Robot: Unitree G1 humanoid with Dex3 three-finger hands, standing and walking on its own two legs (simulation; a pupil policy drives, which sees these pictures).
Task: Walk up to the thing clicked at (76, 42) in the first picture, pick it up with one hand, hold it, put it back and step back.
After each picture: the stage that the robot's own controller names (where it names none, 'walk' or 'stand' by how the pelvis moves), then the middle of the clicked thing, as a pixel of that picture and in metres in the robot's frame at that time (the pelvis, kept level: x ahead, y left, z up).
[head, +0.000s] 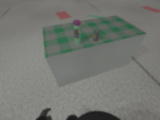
stand; (77, 33) +0.83 +0.19 +0.05
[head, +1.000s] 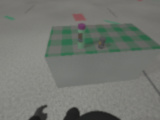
rise first; (81, 37) +0.76 +0.17 +0.07
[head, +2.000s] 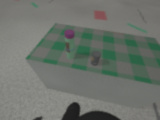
rise first; (70, 46) +0.54 +0.25 +0.06
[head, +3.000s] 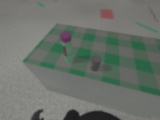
stand; (67, 49) +0.50 +0.20 +0.08
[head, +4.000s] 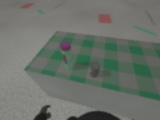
stand; (67, 57) +0.46 +0.21 +0.05
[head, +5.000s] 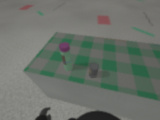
stand; (66, 58) +0.46 +0.21 +0.05
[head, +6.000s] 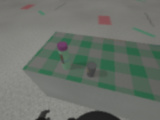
stand; (64, 57) +0.47 +0.23 +0.05
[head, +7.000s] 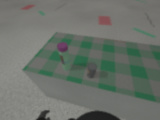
stand; (65, 58) +0.46 +0.23 +0.05
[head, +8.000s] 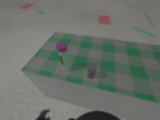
rise first; (64, 58) +0.46 +0.23 +0.05
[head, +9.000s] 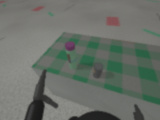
rise first; (71, 57) +0.48 +0.20 +0.05
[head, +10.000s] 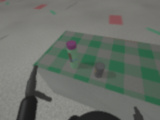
go down; (73, 56) +0.48 +0.20 +0.05
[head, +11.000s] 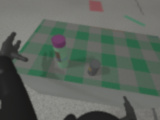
go down; (61, 54) +0.44 +0.19 +0.08
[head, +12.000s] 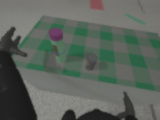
close in; (59, 48) +0.48 +0.19 +0.09
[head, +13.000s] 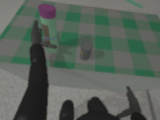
close in; (50, 32) +0.53 +0.20 +0.13
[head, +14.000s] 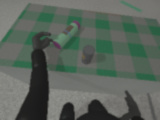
lift; (67, 34) +0.64 +0.12 +0.04
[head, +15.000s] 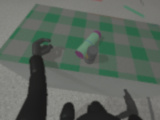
lift; (89, 43) +0.57 -0.02 +0.03
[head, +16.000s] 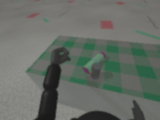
lift; (94, 61) +0.53 -0.01 +0.00
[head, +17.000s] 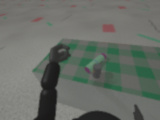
rise first; (96, 62) +0.56 -0.02 -0.02
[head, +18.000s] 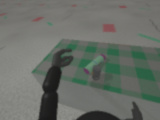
hold; (95, 63) +0.55 -0.01 -0.03
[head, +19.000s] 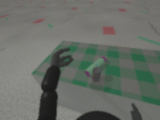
close; (96, 65) +0.54 -0.01 -0.03
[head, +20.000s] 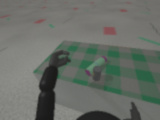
crouch; (96, 65) +0.55 -0.02 -0.03
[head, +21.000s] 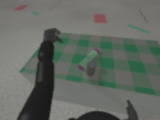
crouch; (89, 58) +0.55 +0.00 -0.03
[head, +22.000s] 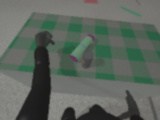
lower; (83, 47) +0.56 +0.01 +0.01
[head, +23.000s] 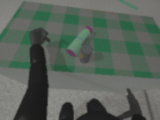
lower; (80, 40) +0.57 +0.01 +0.03
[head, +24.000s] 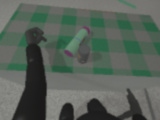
lower; (77, 40) +0.57 +0.02 +0.04
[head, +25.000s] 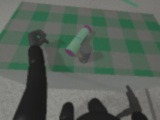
lower; (79, 40) +0.57 +0.01 +0.04
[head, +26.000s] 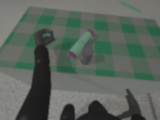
open; (82, 43) +0.57 +0.01 +0.03
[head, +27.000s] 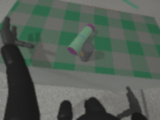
rise; (82, 38) +0.57 +0.01 +0.04
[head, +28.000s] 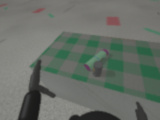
sink last; (96, 59) +0.55 +0.00 -0.01
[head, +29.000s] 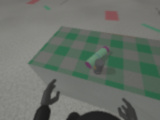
stand; (97, 56) +0.56 -0.01 -0.02
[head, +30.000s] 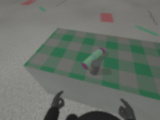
stand; (93, 57) +0.55 +0.00 -0.02
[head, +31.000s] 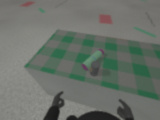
stand; (93, 58) +0.56 +0.00 -0.04
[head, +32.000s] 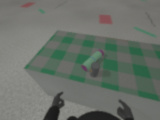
stand; (93, 59) +0.55 +0.00 -0.04
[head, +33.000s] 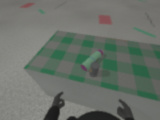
stand; (92, 59) +0.55 +0.00 -0.04
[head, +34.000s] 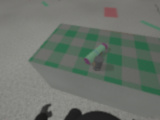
walk; (96, 53) +0.58 -0.01 -0.03
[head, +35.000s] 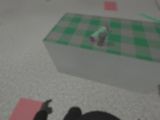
walk; (99, 33) +0.85 -0.02 -0.03
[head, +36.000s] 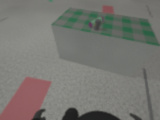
stand; (96, 21) +1.19 +0.02 -0.02
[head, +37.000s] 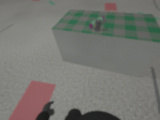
stand; (96, 22) +1.16 -0.02 -0.03
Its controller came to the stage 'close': yes
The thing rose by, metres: 0.00
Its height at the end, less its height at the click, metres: -0.09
